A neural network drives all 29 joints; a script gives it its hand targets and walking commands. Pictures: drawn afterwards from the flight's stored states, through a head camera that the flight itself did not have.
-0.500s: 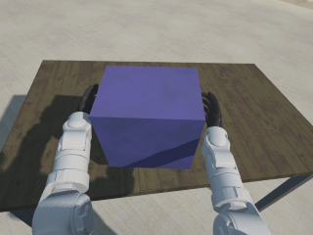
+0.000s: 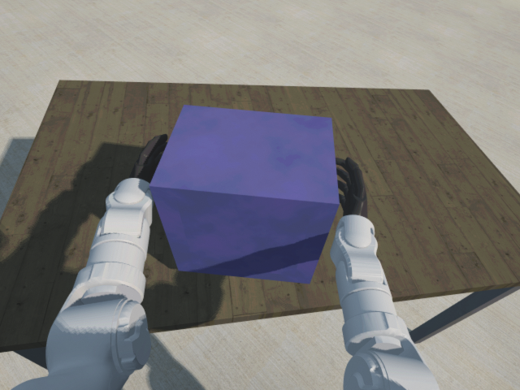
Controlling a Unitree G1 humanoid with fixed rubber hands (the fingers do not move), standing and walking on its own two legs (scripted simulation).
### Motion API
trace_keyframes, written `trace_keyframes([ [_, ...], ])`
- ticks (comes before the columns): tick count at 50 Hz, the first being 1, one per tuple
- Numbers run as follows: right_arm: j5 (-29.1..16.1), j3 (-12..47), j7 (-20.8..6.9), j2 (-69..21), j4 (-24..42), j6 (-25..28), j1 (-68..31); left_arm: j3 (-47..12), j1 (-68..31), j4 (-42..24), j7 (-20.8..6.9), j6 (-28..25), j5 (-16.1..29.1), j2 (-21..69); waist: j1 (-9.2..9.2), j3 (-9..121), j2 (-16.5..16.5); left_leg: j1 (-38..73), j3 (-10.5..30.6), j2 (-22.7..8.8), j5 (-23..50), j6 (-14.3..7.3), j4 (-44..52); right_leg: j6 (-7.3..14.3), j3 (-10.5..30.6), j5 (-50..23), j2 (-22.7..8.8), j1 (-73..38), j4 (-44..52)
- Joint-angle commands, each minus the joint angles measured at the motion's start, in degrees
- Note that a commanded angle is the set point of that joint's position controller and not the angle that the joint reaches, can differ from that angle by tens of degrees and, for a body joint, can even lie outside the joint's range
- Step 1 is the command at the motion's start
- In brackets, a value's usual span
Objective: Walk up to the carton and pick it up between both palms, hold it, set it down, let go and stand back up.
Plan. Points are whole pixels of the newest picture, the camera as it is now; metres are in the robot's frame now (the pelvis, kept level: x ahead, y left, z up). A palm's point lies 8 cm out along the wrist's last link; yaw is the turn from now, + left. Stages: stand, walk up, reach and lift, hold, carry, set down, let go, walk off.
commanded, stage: set down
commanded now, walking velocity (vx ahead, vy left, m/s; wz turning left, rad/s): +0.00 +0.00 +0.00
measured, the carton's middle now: (250, 199) +0.42 -0.03 +0.05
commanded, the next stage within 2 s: none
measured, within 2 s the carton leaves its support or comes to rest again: rests again in 0.36 s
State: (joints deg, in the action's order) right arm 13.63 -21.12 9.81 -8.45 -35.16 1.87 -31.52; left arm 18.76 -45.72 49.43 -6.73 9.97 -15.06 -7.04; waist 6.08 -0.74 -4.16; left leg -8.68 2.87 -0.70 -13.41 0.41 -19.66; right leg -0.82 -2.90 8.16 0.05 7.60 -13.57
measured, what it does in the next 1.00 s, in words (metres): stands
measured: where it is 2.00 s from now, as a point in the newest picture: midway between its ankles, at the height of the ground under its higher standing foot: outside the picture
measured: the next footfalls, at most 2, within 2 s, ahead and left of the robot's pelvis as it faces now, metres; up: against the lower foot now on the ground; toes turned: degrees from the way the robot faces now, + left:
none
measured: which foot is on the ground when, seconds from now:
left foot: down 0.00-1.00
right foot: down 0.00-1.00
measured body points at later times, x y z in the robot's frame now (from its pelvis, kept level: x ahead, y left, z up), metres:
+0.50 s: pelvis +0.01 +0.00 +0.00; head +0.06 +0.04 +0.44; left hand +0.46 +0.14 +0.06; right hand +0.37 -0.19 +0.06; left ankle -0.04 +0.12 -0.75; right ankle -0.02 -0.13 -0.75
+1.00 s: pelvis +0.00 +0.00 +0.00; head +0.06 +0.04 +0.44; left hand +0.46 +0.13 +0.06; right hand +0.36 -0.19 +0.05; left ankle -0.04 +0.12 -0.75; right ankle -0.02 -0.13 -0.75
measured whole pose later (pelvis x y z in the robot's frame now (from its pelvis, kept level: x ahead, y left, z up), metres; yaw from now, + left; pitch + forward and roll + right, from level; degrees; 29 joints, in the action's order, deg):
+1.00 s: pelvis +0.00 +0.00 +0.00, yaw +0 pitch +9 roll -1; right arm 15.9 -24.8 13.1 -8.6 -48.5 16.2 -31.9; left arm 18.8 -50.6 63.5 -6.3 -1.3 -15.1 -9.2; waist 7.0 3.5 -4.2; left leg -16.3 2.7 -0.7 -12.6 0.5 -19.9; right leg -0.8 -2.9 7.6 0.0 15.4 -14.1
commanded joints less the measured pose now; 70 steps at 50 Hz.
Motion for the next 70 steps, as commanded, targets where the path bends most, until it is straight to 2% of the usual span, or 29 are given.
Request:
trace_keyframes([
  [1,0.04,19.76,-5.46,-29.45,2.11,7.05,-40.52,-18.46,-41.26,-8.19,-9.51,-8.58,4.11,32.37,5.96,42.73,10.47,2.24,-7.2,3.25,32.09,4.51,-2.11,-2.62,-0.87,-44.44,0.09,-22.72,-9.3],
  [2,1.1,19.53,-5.29,-29.67,1.23,7.34,-40.83,-19.01,-43.56,-8.95,-9.38,-9.29,4.8,32.64,6.82,43.58,9.64,2.71,-7.4,3.13,32.21,4.84,-2.56,-2.57,-1.42,-44.04,0.22,-21.74,-9.03],
  [3,1.14,19.37,-5.41,-29.98,-0.56,7.03,-39.35,-17.33,-41.65,-6.22,-9.5,-9.26,3.84,31.26,5.41,41.75,8.61,2.2,-8.01,3.19,31.97,4.52,-2.44,-2.54,-0.9,-44.51,0.02,-21.64,-8.69],
  [4,1.36,18.91,-5.42,-29.33,-1.16,7.3,-38.58,-17.76,-41.07,-6.42,-9.56,-9.04,3.44,31.13,6.78,41.2,9.38,2.38,-7.79,3.2,31.46,4.55,-2.45,-2.52,-1.21,-44.52,-0.09,-21.21,-8.7],
  [7,1.98,17.4,-5.05,-28.56,-2.21,8.14,-38.35,-17.3,-41.05,-4.96,-9.93,-8.6,2.91,30.94,7.73,39.6,8.75,1.9,-7.68,2.82,30.66,4.54,-2.56,-2.14,-1.73,-43.57,0.12,-20.59,-8.71],
  [11,1.64,18.56,-4.69,-28.82,-1.87,8.51,-38.52,-15.89,-39.38,-2.81,-10.25,-7.97,2.22,30.44,6.08,36.84,7.58,0.12,-8.08,3.24,29.48,3.81,-2.37,-2.58,-1.04,-44.94,-0.04,-21.09,-8.67],
  [17,2.83,18.0,-4.9,-29.96,-3.05,12.04,-39.63,-18.83,-42.52,-6.5,-8.8,-11.21,2.96,32.17,6.87,45.15,12.24,3.82,-7.21,2.52,37.71,5.85,-5.42,-1.83,-2.27,-44.86,0.64,-16.15,-9.2],
  [18,3.13,18.06,-4.85,-30.38,-3.14,12.62,-39.36,-19.05,-41.25,-5.26,-8.65,-11.37,3.44,32.63,6.72,45.76,10.52,4.01,-7.05,2.32,38.9,5.61,-5.94,-1.85,-2.23,-46.9,0.6,-16.24,-9.29],
  [20,3.44,17.98,-4.79,-29.83,-5.44,13.92,-38.37,-19.01,-40.74,-4.87,-8.25,-12.05,2.91,32.14,6.82,46.19,11.53,4.43,-7.14,2.32,40.71,6.07,-6.69,-1.24,-2.64,-47.81,0.52,-15.46,-9.48],
  [22,4.04,16.74,-4.87,-28.93,-5.15,14.45,-39.21,-17.58,-39.99,-0.5,-8.52,-11.83,2.12,31.85,6.31,43.96,10.34,3.06,-7.13,2.49,36.81,5.4,-5.61,-1.54,-2.6,-45.11,0.16,-16.35,-8.54],
  [24,4.2,16.71,-4.9,-29.4,-7.99,14.64,-37.69,-16.82,-40.62,0.01,-8.4,-12.59,1.33,30.77,5.64,43.8,10.96,3.07,-7.43,2.55,37.16,5.45,-5.5,-1.52,-2.49,-44.71,0.11,-15.63,-8.59],
  [25,4.91,16.24,-4.75,-28.63,-8.77,15.07,-37.19,-17.49,-40.66,-0.21,-8.48,-12.94,1.75,30.88,6.71,43.09,11.12,3.06,-7.15,2.41,36.35,5.55,-5.32,-1.4,-2.58,-44.65,0.11,-15.7,-8.36],
  [26,4.27,16.42,-4.73,-29.56,-8.55,15.28,-37.62,-17.14,-40.09,0.69,-8.5,-13.04,1.35,31.24,5.72,42.21,11.55,1.85,-7.44,2.55,36.49,5.41,-5.44,-1.35,-2.02,-45.13,0.13,-15.25,-8.4],
  [27,4.49,16.09,-4.63,-28.96,-7.86,15.8,-38.32,-17.97,-39.64,1.37,-8.58,-13.03,1.92,32.42,6.71,42.6,10.88,2.8,-7.21,2.25,37.54,5.75,-5.49,-1.69,-2.77,-45.14,0.48,-14.69,-8.41],
  [28,4.22,16.41,-4.57,-28.92,-8.29,15.62,-38.15,-16.49,-38.82,3.55,-8.85,-12.95,1.61,31.47,5.49,40.14,9.58,1.47,-7.39,2.33,35.64,5.15,-5.14,-1.41,-2.21,-44.6,0.22,-15.52,-8.14],
  [30,4.62,15.69,-4.48,-28.42,-8.97,15.79,-38.49,-15.99,-38.58,4.1,-9.18,-12.92,0.93,32.18,6.25,38.88,9.15,1.22,-7.52,2.41,33.33,4.94,-4.27,-1.6,-2.55,-43.04,0.31,-15.59,-7.88],
  [37,5.98,13.66,-4.69,-27.88,-11.14,17.23,-38.21,-13.52,-39.22,7.51,-8.93,-14.44,0.08,30.71,4.85,37.68,9.29,0.08,-7.14,2.16,31.86,4.82,-3.75,-1.44,-2.55,-39.96,0.28,-14.97,-7.37],
  [38,6.13,13.57,-4.83,-27.91,-10.56,17.25,-39.19,-13.19,-39.14,8.07,-8.93,-14.61,-0.09,30.47,3.85,38.98,8.8,-0.55,-7.62,2.37,30.14,4.45,-3.44,-1.39,-2.45,-40.36,0.14,-15.02,-7.49],
  [42,6.76,13.43,-4.37,-28.65,-12.14,17.92,-37.31,-12.37,-38.92,9.82,-9.06,-15.57,-0.35,30.28,4.12,38.28,8.63,-2.25,-7.89,2.38,29.59,4.2,-3.36,-1.57,-2.26,-42.25,-0.13,-15.69,-7.83],
  [46,6.66,9.23,-3.96,-20.61,-14.84,18.01,-36.18,-9.38,-40.71,11.46,-7.46,-16.82,-0.65,22.71,4.31,37.26,10.5,-1.22,-7.75,2.16,29.72,4.7,-3.44,-1.04,-2.61,-37.34,-0.02,-12.53,-7.72],
  [49,6.78,6.62,-2.15,-17.07,-15.26,17.84,-34.97,-7.2,-40.48,10.51,-6.04,-17.84,-0.31,17.89,4.51,37.25,8.36,-2.64,-7.47,2.32,27.85,3.96,-3.16,-1.8,-1.85,-38.82,-0.35,-13.07,-8.18],
  [50,5.1,6.18,-1.35,-13.4,-16.9,17.67,-34.51,-6.38,-41.42,9.85,-4.97,-18.16,0.21,12.6,3.42,38.13,9.42,-2.57,-8.12,2.63,28.43,4.06,-3.68,-1.77,-1.45,-38.74,-0.62,-12.38,-8.22],
  [51,3.78,4.36,-0.42,-7.14,-18.42,17.82,-33.09,-6.32,-40.89,9.56,-3.54,-18.51,1.22,7.12,4.56,38.47,10.68,-2.39,-7.53,2.36,27.14,4.23,-3.72,-1.46,-1.74,-36.56,-0.6,-11.54,-8.45],
  [56,-4.15,4.59,3.77,1.91,-20.09,17.23,-33.98,-8.24,-42.01,9.96,0.98,-18.94,7.29,-4.08,5.25,39.51,10.65,-4.34,-7.22,2.07,26.11,4.12,-6.19,-1.43,-1.34,-35.27,-0.04,-8.19,-8.85],
  [58,-7.94,5.49,5.5,7.54,-19.34,16.9,-34.19,-9.57,-42.56,11.53,2.11,-18.45,10.94,-10.7,6.0,43.16,10.49,-5.63,-7.87,2.76,25.07,4.11,-7.32,-1.44,-0.49,-39.25,0.49,-9.31,-10.01],
  [59,-7.9,5.58,6.15,4.0,-18.36,16.98,-36.3,-11.53,-43.79,10.02,2.22,-18.65,12.34,-7.34,7.13,44.65,10.43,-7.02,-7.04,2.82,23.34,3.94,-7.4,-1.59,-0.32,-38.56,0.48,-10.27,-9.9],
  [62,-9.44,6.51,7.22,6.34,-17.02,15.61,-38.06,-12.75,-44.36,12.27,2.74,-18.7,14.83,-10.59,6.87,47.09,9.65,-11.27,-6.86,3.09,18.23,2.87,-7.98,-1.75,1.22,-41.2,0.0,-11.43,-11.61],
  [65,-12.38,8.73,7.65,9.2,-18.23,13.89,-37.93,-13.46,-44.58,12.15,3.34,-18.03,16.22,-13.82,6.74,51.05,11.24,-8.66,-6.57,2.9,21.41,3.38,-9.96,-1.4,1.22,-42.54,0.54,-10.03,-12.3],
  [70,-14.39,7.1,8.01,13.13,-17.14,11.96,-40.14,-16.98,-46.42,10.56,5.0,-16.33,18.64,-13.18,8.5,53.87,15.55,-2.75,-5.33,1.49,26.87,6.03,-12.69,0.55,-0.9,-33.99,2.63,-0.66,-11.01],
])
